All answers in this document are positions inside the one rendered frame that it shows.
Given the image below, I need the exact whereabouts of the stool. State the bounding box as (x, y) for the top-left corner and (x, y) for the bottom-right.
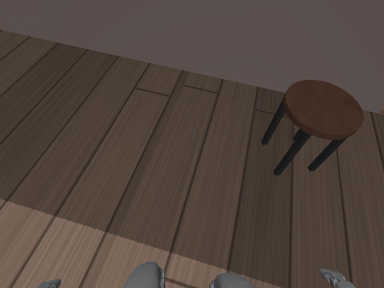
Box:
(261, 80), (364, 176)

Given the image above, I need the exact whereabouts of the right robot hand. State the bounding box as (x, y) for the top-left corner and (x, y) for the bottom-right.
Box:
(320, 269), (356, 288)

